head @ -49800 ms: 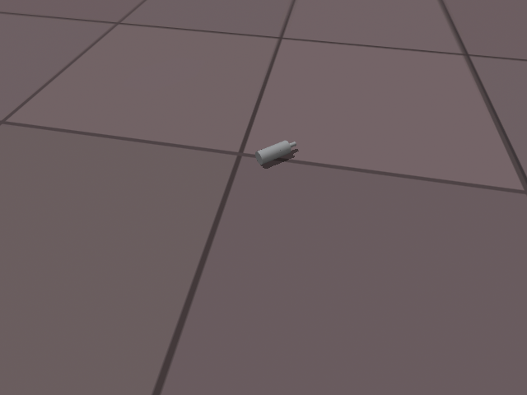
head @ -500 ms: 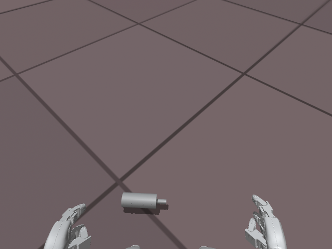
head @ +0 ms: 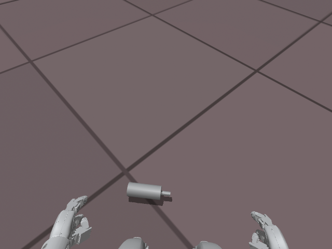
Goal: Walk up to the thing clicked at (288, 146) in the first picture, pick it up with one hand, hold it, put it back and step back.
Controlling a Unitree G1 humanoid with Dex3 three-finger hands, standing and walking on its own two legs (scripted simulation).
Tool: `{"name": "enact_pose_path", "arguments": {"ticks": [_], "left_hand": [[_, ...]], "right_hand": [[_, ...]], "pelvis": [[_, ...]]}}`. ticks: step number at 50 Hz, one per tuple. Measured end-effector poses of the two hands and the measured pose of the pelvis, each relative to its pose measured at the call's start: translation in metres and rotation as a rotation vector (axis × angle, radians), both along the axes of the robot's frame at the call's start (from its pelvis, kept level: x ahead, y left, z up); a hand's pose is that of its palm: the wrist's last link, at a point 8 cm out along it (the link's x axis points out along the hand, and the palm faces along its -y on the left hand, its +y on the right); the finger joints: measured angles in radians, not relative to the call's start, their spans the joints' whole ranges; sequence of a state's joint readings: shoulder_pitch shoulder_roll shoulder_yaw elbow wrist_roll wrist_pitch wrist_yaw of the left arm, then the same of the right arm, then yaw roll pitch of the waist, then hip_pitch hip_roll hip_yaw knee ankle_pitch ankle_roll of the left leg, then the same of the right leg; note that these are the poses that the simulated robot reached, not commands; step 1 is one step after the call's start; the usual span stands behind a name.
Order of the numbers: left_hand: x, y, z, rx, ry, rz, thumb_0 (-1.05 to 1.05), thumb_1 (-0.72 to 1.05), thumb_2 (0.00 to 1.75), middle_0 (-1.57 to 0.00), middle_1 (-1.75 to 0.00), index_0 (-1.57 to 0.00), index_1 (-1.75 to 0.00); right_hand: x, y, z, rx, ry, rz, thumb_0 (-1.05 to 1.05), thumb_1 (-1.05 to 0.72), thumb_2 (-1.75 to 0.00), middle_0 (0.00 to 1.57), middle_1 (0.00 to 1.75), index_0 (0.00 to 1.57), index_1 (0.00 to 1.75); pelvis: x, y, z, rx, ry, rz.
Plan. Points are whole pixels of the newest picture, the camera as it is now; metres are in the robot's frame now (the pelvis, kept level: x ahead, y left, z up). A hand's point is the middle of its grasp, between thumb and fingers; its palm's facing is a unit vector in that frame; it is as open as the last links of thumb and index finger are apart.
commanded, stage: stand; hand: left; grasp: from above
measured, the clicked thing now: (149, 191) +0.49 +0.10 -0.69
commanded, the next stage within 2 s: none
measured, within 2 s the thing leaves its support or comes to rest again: neither
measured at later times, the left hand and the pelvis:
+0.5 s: hand out of the picture +0.03 +0.25 -0.12, palm faces +0.06 -0.95 -0.31, open 7.4 cm; pelvis +0.00 +0.01 +0.05, yaw +1 degrees
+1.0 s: hand out of the picture +0.03 +0.24 -0.11, palm faces +0.04 -0.94 -0.33, open 7.4 cm; pelvis -0.01 +0.00 +0.05, yaw +1 degrees
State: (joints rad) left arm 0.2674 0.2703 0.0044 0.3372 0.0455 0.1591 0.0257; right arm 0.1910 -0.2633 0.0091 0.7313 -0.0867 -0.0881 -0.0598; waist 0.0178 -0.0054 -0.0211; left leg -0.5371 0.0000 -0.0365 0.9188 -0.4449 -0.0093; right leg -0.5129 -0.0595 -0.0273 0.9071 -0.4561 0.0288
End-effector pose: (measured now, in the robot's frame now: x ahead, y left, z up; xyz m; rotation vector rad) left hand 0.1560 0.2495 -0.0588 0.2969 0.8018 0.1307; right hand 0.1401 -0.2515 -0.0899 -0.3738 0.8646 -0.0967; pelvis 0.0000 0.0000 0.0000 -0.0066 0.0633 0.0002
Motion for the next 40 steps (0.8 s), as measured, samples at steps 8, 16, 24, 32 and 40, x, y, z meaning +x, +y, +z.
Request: {"name": "enact_pose_path", "arguments": {"ticks": [8,16,24,32,40], "left_hand": [[-0.051,0.036,-0.023,0.029,0.199,0.097,0.0,0.9,0.9,-0.2,-0.3,-0.2,-0.3],[-0.101,0.045,-0.029,0.001,0.363,0.171,0.0,0.91,0.9,-0.2,-0.3,-0.2,-0.3],[-0.13,0.041,-0.025,-0.012,0.45,0.204,0.0,0.91,0.9,-0.2,-0.3,-0.2,-0.3],[-0.135,0.041,-0.019,-0.002,0.448,0.206,0.0,0.91,0.9,-0.2,-0.3,-0.2,-0.3],[-0.133,0.04,-0.015,0.006,0.439,0.196,0.0,0.91,0.9,-0.2,-0.3,-0.2,-0.3]], "right_hand": [[-0.033,-0.019,0.005,0.003,0.155,-0.09,0.01,-0.9,-0.9,0.2,0.3,0.2,0.3],[-0.061,-0.014,0.01,0.005,0.269,-0.137,0.0,-0.9,-0.9,0.2,0.3,0.2,0.3],[-0.068,-0.004,0.011,0.038,0.306,-0.151,0.0,-0.9,-0.9,0.2,0.3,0.2,0.3],[-0.072,-0.008,0.013,0.049,0.307,-0.159,0.0,-0.9,-0.9,0.2,0.3,0.2,0.3],[-0.084,-0.02,0.015,0.04,0.332,-0.173,0.0,-0.9,-0.9,0.2,0.3,0.2,0.3]], "pelvis": [[0.001,0.006,0.018,0.006,-0.059,0.0],[0.004,0.012,0.034,-0.004,-0.099,0.004],[0.002,0.013,0.045,0.0,-0.132,0.011],[-0.004,0.009,0.05,0.003,-0.154,0.014],[-0.009,0.004,0.052,0.002,-0.152,0.019]]}}
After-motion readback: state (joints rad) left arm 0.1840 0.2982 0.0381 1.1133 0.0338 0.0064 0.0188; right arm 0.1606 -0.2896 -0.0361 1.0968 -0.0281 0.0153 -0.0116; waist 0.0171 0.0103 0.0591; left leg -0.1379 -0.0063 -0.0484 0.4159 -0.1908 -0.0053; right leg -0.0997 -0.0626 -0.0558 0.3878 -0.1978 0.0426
